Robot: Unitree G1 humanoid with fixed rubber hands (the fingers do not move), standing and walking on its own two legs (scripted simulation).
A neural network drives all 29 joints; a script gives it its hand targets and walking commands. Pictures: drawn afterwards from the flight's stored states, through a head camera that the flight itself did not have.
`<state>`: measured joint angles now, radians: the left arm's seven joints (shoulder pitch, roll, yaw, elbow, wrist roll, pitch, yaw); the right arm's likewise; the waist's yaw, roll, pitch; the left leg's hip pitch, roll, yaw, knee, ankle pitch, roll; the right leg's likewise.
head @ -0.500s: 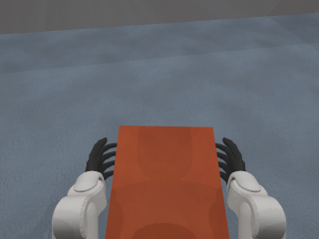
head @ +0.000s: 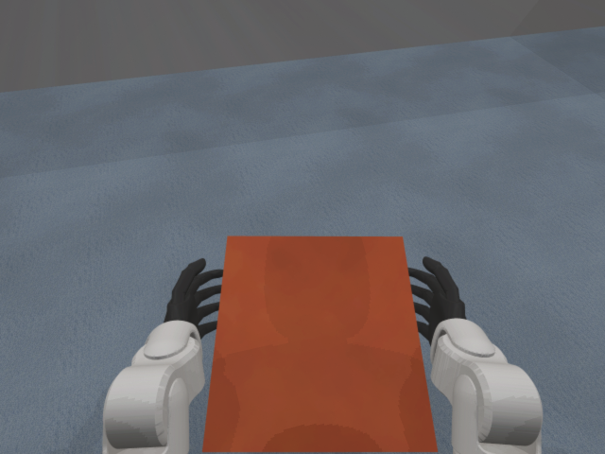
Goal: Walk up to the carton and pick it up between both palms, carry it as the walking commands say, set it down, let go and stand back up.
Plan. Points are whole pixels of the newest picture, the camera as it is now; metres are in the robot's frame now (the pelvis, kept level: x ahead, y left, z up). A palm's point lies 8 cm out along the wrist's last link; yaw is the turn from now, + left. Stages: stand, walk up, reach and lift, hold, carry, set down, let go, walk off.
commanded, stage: carry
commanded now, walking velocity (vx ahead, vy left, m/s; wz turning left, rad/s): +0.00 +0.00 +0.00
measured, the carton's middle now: (312, 354) +0.24 +0.00 +0.01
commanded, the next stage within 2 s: none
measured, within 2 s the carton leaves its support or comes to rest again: neither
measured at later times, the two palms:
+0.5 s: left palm (200, 271) +0.32 +0.14 +0.08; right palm (425, 263) +0.33 -0.15 +0.09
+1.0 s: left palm (173, 332) +0.24 +0.16 +0.08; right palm (397, 265) +0.33 -0.11 +0.08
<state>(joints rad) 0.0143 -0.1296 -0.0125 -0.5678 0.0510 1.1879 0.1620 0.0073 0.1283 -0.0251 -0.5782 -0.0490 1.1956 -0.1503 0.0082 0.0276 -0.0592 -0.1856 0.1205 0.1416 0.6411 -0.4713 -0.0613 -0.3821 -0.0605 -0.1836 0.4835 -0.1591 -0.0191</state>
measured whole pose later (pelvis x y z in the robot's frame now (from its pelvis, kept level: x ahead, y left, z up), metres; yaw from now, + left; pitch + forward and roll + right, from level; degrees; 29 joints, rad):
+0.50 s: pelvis +0.09 -0.01 +0.00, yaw +2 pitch +4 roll -1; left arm 0.02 -0.13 0.00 -0.55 0.05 1.20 0.16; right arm 0.01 0.13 -0.02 -0.55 -0.05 1.20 -0.16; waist -0.02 0.01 -0.08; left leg -0.23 0.10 0.09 0.62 -0.42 -0.03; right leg -0.29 -0.06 -0.22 0.58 -0.33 0.01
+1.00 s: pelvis +0.06 -0.05 -0.01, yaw +19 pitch +4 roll +0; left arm 0.04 -0.13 -0.01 -0.58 0.04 1.17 0.16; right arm 0.03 0.13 -0.01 -0.59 -0.05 1.18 -0.15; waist -0.01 0.00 -0.03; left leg -0.48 0.09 0.19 0.93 -0.51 0.01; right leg -0.28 -0.13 -0.40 0.63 -0.39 -0.04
